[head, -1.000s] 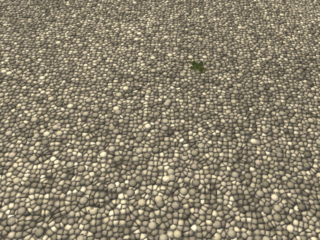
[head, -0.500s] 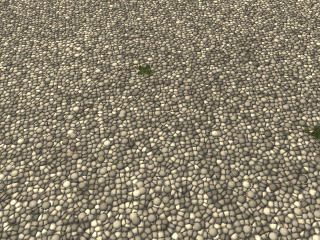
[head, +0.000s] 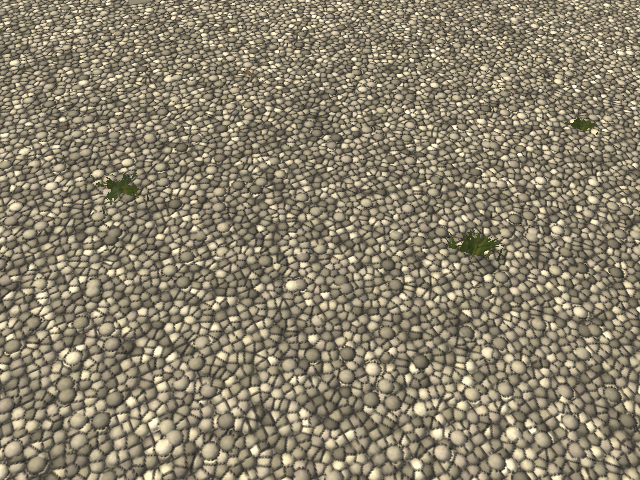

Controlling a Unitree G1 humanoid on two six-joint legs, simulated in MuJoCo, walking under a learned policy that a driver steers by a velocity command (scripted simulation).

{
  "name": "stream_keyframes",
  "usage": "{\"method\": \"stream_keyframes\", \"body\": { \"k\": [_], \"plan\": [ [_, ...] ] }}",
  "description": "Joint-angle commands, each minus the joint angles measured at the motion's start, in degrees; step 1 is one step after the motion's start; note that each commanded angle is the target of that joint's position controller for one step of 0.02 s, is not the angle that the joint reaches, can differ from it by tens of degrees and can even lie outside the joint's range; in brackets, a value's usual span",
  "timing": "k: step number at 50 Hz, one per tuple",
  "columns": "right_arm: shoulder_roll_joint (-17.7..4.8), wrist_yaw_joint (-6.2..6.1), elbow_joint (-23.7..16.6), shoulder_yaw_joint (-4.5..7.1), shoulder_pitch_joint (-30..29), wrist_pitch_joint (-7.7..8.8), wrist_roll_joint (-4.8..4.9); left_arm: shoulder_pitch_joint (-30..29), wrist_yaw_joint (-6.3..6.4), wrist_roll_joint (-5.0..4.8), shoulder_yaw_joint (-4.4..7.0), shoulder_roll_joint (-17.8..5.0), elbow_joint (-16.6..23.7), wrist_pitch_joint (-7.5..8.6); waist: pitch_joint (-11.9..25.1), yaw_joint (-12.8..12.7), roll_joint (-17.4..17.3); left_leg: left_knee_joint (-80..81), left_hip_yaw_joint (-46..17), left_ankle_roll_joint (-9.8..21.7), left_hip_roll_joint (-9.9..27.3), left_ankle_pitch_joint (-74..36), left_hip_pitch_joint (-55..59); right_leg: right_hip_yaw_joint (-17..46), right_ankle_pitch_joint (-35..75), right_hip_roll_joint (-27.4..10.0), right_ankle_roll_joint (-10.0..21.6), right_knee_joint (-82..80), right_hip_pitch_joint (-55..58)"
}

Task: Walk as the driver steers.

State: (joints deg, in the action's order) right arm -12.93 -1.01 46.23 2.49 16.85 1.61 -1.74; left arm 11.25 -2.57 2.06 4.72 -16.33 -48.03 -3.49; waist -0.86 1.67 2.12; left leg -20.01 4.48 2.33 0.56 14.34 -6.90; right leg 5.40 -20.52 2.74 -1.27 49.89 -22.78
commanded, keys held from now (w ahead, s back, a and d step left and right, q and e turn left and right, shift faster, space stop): w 1.00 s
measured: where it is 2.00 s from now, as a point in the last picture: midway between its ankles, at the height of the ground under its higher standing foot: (300, 265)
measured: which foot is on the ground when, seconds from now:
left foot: down 0.00-0.14, up 0.16-0.58, down 0.60-1.00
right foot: up 0.00-0.12, down 0.14-0.62, up 0.64-1.00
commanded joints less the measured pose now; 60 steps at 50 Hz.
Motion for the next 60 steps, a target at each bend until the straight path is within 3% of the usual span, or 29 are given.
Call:
{"method": "stream_keyframes", "body": {
  "k": [1, 4, 6, 7, 8, 9, 10, 12, 13, 16, 20, 25, 28, 29, 30, 31, 32, 33, 34, 36, 39, 42, 47, 52, 55, 57, 58, 59, 60],
  "plan": [
    [-10.12, 0.72, -0.13, 2.85, 4.01, 1.23, -0.06, -7.28, -0.3, 0.15, -0.63, -1.95, 5.26, 2.11, -2.95, 2.43, -10.53, 10.06, -14.21, 9.7, 13.64, 4.08, 6.18, -5.23, -2.15, -0.94, 1.45, -9.89, -6.26],
    [-10.66, 1.65, 1.51, 3.28, 4.72, 1.09, 0.14, -7.12, -0.16, -0.33, -1.2, -1.4, 5.28, 3.54, -3.44, 1.06, -10.87, 8.44, -12.88, 9.8, 13.61, 0.38, 0.5, -9.17, -1.24, -0.25, 4.08, -19.44, 3.98],
    [-9.74, 1.71, 1.91, 3.06, 2.78, 0.73, 1.18, 1.72, 0.52, 0.09, -1.18, -1.21, 1.91, 4.83, -1.52, -4.23, -7.32, 1.5, -9.22, 7.81, 11.47, -3.47, -8.33, -9.78, 6.89, 0.89, 5.92, -29.24, 20.48],
    [-7.16, 1.65, 1.17, 2.19, 1.34, 0.91, 1.17, 9.31, 1.24, 0.63, -0.34, -4.02, -0.64, 5.71, 2.78, -7.53, -2.01, -7.51, -5.11, 5.65, 8.2, -1.96, -15.54, -2.83, 4.22, -4.17, 6.95, -30.8, 32.56],
    [-2.04, 2.12, -2.58, 0.56, -1.75, 1.29, 1.25, 16.6, 2.11, 1.14, 1.13, -10.83, -1.13, 6.2, 6.97, -10.51, 12.06, -25.79, 2.33, 2.18, 0.85, 12.1, -29.41, 21.03, -11.8, -20.75, 11.8, -38.05, 42.14],
    [-7.15, 1.66, -3.02, 1.94, -3.68, 0.97, -0.1, 16.68, 2.52, -0.16, 1.75, -13.18, -2.1, 6.18, 0.92, -9.99, 10.04, -35.64, -1.14, 2.44, -1.05, 18.9, -36.81, 30.3, -10.62, -25.77, 16.65, -40.67, 34.98],
    [-8.71, 2.0, -2.2, 2.53, -3.28, 0.78, -0.06, 12.19, 2.4, -0.38, 0.63, -9.4, -1.15, 6.23, -3.49, -7.05, 4.09, -39.69, -4.97, 3.15, 2.4, 15.01, -37.7, 24.16, -9.12, -22.99, 16.65, -39.56, 31.48],
    [-7.62, 3.17, -0.5, 2.37, -1.39, 1.21, 0.6, 6.48, 2.22, -0.62, -0.89, -4.53, 0.17, 6.91, -5.15, -3.44, 3.19, -38.3, -5.36, 2.53, 4.48, 6.07, -34.85, 14.51, -1.61, -16.83, 13.11, -42.08, 26.41],
    [-7.51, 3.47, 0.03, 2.37, -1.0, 0.97, -0.06, 6.14, 2.37, -0.78, -1.24, -3.68, 0.03, 7.37, -4.86, -2.69, 3.93, -37.94, -4.68, 1.62, 4.83, 3.47, -33.59, 11.48, 3.89, -15.23, 12.39, -42.84, 25.53],
    [-6.02, 3.99, -0.15, 2.04, -2.62, 0.29, -0.72, 9.1, 2.3, -1.38, -1.33, -3.84, -1.85, 8.47, -3.66, -1.96, 2.95, -38.68, -2.82, -0.62, 4.69, -0.95, -34.02, 5.59, 21.88, -13.71, 12.92, -42.39, 25.32],
    [-4.42, 4.26, -3.45, 1.14, -11.48, 0.18, -0.49, 12.05, 2.35, -1.48, -1.77, -3.31, -4.03, 8.74, -5.97, -2.97, 2.74, -30.55, -0.87, -2.37, 4.47, -6.64, -35.02, 0.97, 30.63, -12.19, 12.95, -42.91, 22.85],
    [-4.1, 4.07, -6.17, 0.32, -17.98, 0.23, 0.03, 14.42, 2.85, -1.33, -1.69, -5.26, -6.33, 9.0, -6.97, -3.6, 2.67, -16.81, 0.82, 0.61, 2.02, -10.72, -26.83, -0.74, 37.84, -14.06, 11.87, -42.86, 23.65],
    [-5.99, 2.8, -4.46, 1.13, -11.61, 0.49, 0.04, 13.07, 3.34, -0.88, -1.51, -6.84, -7.08, 8.88, -2.56, 0.16, 3.02, -13.81, 1.83, 3.92, -1.86, -5.84, -16.51, -2.53, 58.67, -14.72, 9.93, -32.74, 27.63],
    [-7.24, 2.23, -2.09, 1.79, -4.4, 0.81, 0.0, 12.67, 3.4, -0.62, -1.36, -7.36, -7.29, 8.51, 1.66, 3.36, 2.48, -11.53, 2.31, 5.06, -3.74, -4.75, -8.53, -3.55, 63.16, -13.73, 9.14, -23.28, 27.63],
    [-8.93, 1.54, 0.93, 2.57, 5.07, 1.36, -0.62, 12.54, 3.37, -0.76, -1.49, -7.15, -7.25, 8.3, 6.88, 7.32, 1.01, -8.87, 0.43, 6.52, -2.03, -5.87, 4.84, -5.1, 56.09, -11.43, 8.26, -10.42, 21.28],
    [-14.87, 0.77, 2.06, 3.97, 12.46, 1.75, -2.14, 16.04, 2.92, -1.94, -2.76, -2.43, -5.42, 8.34, 14.87, 7.49, -7.82, -7.06, -18.45, 10.34, 13.46, 5.08, 20.91, -7.66, 32.07, -6.39, 6.78, 9.54, 6.14],
    [-16.69, 1.48, 2.52, 4.39, 12.25, 1.42, -0.9, 19.76, 2.63, -2.8, -2.54, -1.11, -5.69, 8.46, 20.79, 4.66, -17.59, 3.66, -46.12, 16.09, 24.13, 7.78, 26.16, -4.35, -7.88, 3.97, 5.78, 26.14, -6.79],
    [-14.34, 1.87, 1.74, 3.96, 5.32, 1.25, 0.73, 15.15, 2.72, -1.45, -1.47, -5.25, -5.05, 8.34, 12.47, 2.65, -9.91, 5.49, -41.83, 15.08, 21.56, 11.26, 18.42, 0.49, -4.25, -0.31, 6.88, 29.46, -11.29],
    [-9.91, 1.98, 0.9, 2.79, -0.05, 1.52, 0.99, 11.07, 2.35, -1.23, -1.52, -4.93, -4.11, 8.6, 4.94, 1.2, -5.5, 6.49, -32.78, 13.92, 19.74, 10.19, 9.62, -0.49, 0.58, -3.24, 7.2, 27.1, -11.97],
    [-6.04, 1.86, 2.07, 1.48, -2.38, 2.46, 0.73, 9.44, 1.82, -0.51, -1.87, -2.52, -3.83, 8.04, -0.81, -1.89, -4.53, 9.78, -22.06, 10.54, 14.39, 0.86, -1.13, -1.46, 4.06, -7.05, 7.01, 19.49, -7.87],
    [-5.75, 1.94, 4.3, 1.22, 0.24, 3.91, 0.89, 10.64, 0.93, 0.21, -2.28, -0.48, -4.64, 6.23, -1.11, -3.63, -4.88, 12.09, -15.52, 10.57, 12.18, -8.54, -4.88, -3.22, 5.8, -7.87, 5.58, 15.99, -5.31],
    [-6.4, 1.93, 6.1, 1.29, 3.23, 4.37, 1.21, 3.42, 0.53, 0.21, -2.28, -0.69, -2.34, 5.65, -3.56, -2.86, -4.63, 15.0, -11.75, 10.56, 10.82, -9.29, -3.1, -5.09, 11.83, -9.55, 3.79, 9.73, -12.18],
    [-6.15, 1.78, 8.31, 0.88, 7.89, 4.35, 1.48, -8.0, 0.25, -0.3, -3.02, 0.71, 1.31, 5.99, -4.82, -0.14, -4.73, 14.61, -7.02, 8.88, 8.55, -17.86, 0.95, -8.14, 21.4, -8.56, 2.18, -6.38, -13.81],
    [-6.56, 0.99, 10.62, 0.69, 12.31, 3.99, 0.8, -14.87, 0.47, -0.47, -3.21, 0.26, 3.82, 6.37, -5.28, 1.85, -5.54, 11.45, -6.59, 8.74, 10.93, -26.99, 9.87, -9.53, 20.71, -6.32, 3.81, -15.15, -13.3],
    [-7.46, 0.35, 11.21, 0.81, 11.36, 3.55, 0.41, -13.08, 0.86, -0.42, -2.64, -0.87, 4.09, 7.07, -4.31, -0.22, -6.06, 5.16, -7.41, 7.89, 12.28, -40.37, 13.33, -9.56, 13.86, -3.98, 6.03, -18.71, -7.92],
    [-8.49, 0.41, 10.93, 0.96, 9.07, 3.21, 0.52, 0.6, 1.83, -0.12, -1.45, -2.96, -0.14, 8.09, 2.9, -6.29, -5.35, -9.94, -6.2, 6.22, 9.89, -49.3, 10.8, -10.4, 12.93, -0.82, 8.22, -23.93, 9.4],
    [-7.41, 0.6, 9.68, 0.53, 8.26, 3.34, 1.19, 10.9, 2.66, 1.18, -0.32, -6.27, -2.58, 8.81, 9.67, -10.14, -2.73, -23.7, -5.0, 5.29, 7.44, -36.19, 0.36, -3.32, 11.84, -8.06, 10.48, -24.48, 25.43],
    [-0.54, 1.12, 7.74, -1.0, 14.52, 3.31, 3.69, 16.28, 3.15, 2.62, 1.44, -12.79, -2.82, 8.65, 19.27, -8.25, 9.6, -45.49, -0.51, 2.31, -1.42, -2.0, -20.65, 22.43, 5.45, -26.72, 16.68, -26.91, 44.17],
    [-6.06, 0.51, 9.06, 0.62, 14.0, 2.81, 2.5, 13.74, 2.65, 0.69, 1.19, -10.59, -2.4, 7.83, 19.54, -7.78, 5.46, -52.94, -6.51, 3.2, -2.96, 14.86, -26.11, 31.8, 4.17, -28.96, 17.64, -32.67, 40.56]
  ]
}}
